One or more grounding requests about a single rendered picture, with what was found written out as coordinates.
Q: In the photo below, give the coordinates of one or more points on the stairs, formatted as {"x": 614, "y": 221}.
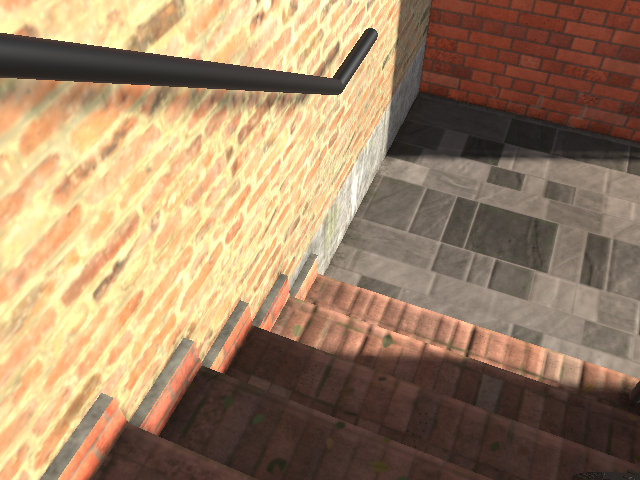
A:
{"x": 350, "y": 384}

